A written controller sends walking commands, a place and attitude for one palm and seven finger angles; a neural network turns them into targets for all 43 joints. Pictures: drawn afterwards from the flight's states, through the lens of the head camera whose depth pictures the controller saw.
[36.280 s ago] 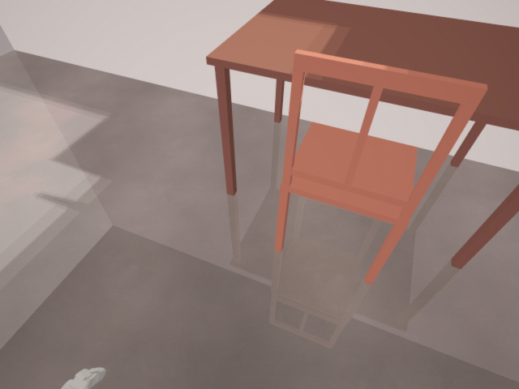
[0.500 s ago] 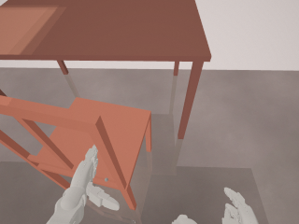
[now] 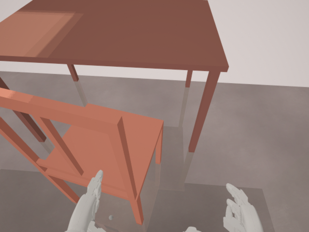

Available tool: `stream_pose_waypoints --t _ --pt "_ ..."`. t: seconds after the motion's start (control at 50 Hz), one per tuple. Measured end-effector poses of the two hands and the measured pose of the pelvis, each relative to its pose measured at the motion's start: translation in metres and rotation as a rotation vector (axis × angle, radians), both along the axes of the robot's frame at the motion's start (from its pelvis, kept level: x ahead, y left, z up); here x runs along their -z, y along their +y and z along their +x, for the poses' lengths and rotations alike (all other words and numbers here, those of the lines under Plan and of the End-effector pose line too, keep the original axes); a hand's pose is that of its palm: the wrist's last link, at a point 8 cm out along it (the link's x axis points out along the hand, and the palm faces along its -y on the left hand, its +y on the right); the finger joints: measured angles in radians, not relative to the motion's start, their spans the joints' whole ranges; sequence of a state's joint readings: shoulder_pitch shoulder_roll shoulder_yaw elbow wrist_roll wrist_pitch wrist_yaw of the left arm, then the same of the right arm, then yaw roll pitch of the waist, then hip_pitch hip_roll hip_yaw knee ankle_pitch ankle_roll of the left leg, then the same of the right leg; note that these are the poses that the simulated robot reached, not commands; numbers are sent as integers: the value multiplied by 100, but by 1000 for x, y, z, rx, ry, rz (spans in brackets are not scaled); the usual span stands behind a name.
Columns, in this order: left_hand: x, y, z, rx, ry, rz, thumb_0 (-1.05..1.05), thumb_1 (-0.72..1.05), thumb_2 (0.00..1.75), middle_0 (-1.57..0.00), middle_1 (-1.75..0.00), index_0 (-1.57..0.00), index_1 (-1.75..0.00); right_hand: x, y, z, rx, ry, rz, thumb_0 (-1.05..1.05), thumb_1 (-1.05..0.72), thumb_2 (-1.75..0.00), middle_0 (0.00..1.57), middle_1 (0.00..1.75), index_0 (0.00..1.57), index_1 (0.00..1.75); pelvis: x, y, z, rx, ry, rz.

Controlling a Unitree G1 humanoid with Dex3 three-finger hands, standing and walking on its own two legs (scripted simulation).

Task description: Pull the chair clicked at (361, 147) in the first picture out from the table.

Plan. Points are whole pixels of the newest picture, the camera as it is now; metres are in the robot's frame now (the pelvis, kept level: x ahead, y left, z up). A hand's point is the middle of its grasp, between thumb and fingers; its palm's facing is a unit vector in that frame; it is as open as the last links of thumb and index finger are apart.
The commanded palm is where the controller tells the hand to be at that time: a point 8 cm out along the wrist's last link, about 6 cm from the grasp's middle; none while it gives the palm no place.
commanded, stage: draw the hand back to the body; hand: left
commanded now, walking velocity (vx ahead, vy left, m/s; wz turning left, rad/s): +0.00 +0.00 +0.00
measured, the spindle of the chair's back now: (63, 149) +0.36 +0.29 -0.02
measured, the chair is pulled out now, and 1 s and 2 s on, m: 0.21 0.21 0.21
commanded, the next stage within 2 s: step back with the hand held close in 1.64 s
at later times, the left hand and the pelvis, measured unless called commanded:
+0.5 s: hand (89, 212) +0.16 +0.14 +0.08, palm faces -0.08 -0.99 -0.09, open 17.5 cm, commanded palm +0.13 +0.21 +0.10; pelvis -0.03 -0.01 -0.01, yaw +0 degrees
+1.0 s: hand (26, 181) +0.18 +0.22 +0.18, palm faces +0.37 -0.83 -0.42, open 13.2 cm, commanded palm +0.14 +0.26 +0.19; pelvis +0.00 -0.01 +0.04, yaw +0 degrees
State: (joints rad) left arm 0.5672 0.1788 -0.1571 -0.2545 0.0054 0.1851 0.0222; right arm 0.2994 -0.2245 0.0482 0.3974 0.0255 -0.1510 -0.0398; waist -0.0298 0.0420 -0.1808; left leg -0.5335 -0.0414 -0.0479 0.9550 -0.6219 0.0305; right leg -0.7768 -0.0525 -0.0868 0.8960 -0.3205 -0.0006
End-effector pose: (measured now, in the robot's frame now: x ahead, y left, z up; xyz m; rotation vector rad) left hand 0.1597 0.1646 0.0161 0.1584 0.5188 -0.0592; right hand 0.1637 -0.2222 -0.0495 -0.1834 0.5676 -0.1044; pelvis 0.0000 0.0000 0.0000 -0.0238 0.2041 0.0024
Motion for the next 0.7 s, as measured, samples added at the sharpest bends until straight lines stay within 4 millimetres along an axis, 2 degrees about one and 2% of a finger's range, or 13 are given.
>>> stream_pose_waypoints --t 0.1,0.2,0.28,0.32,0.38,0.48,0.58,0.64,0.7 --pt "-4 -3 -12 -2 -24 -54 -1 -54 20 0 0 0 0 1 -1 -5 7 -11 -7 1 -91 -89 20 30 20 30 3 2 -3 -3 2 -3" --pt "-25 -2 -10 -16 -275 -172 -2 -54 20 0 -1 0 0 9 -3 -11 -4 -32 -19 1 -91 -89 20 30 20 30 12 -1 -11 3 13 1" --pt "-51 13 -6 -12 -508 -122 -2 -54 20 -1 -1 0 0 21 -5 -18 -12 -22 -2 1 -91 -89 20 30 20 30 20 -5 -18 7 21 3" --pt "-59 20 -6 -2 -567 -91 -2 -55 20 0 -1 0 0 27 -6 -21 -11 -9 14 1 -91 -89 20 30 20 30 23 -6 -22 11 19 3" --pt "-61 22 -7 21 -533 -84 -2 -55 20 0 0 0 0 30 -7 -26 2 4 39 1 -91 -89 20 30 20 30 20 -7 -26 14 6 2" --pt "-66 25 -12 42 -425 -89 -2 -55 20 0 0 0 0 20 -11 -31 36 -8 47 1 -91 -89 20 30 20 30 9 -10 -27 11 -16 5" --pt "-94 43 -13 -16 -505 -49 -2 -52 21 -1 -1 -1 -1 8 -17 -30 42 -34 31 1 -91 -89 20 30 20 30 0 -13 -25 1 -40 1" --pt "-111 56 -14 -85 -521 112 -2 -46 24 -2 -2 -2 -2 3 -21 -28 43 -17 7 1 -91 -89 20 30 20 30 -7 -14 -21 3 -66 5" --pt "-122 63 -18 -165 -510 202 -2 -39 28 -3 -4 -2 -4 -2 -23 -25 54 -7 -1 1 -91 -89 20 30 20 30 -14 -14 -16 3 -91 6"
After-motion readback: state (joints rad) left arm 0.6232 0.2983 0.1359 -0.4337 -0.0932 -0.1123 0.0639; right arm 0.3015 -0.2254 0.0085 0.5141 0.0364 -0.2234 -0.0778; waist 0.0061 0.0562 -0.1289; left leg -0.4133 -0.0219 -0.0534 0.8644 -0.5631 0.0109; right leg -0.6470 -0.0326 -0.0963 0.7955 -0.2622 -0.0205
